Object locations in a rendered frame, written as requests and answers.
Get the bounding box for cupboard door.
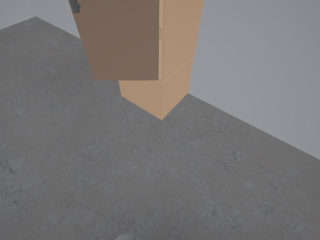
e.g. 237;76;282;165
68;0;160;81

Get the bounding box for handle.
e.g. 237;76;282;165
70;0;81;13

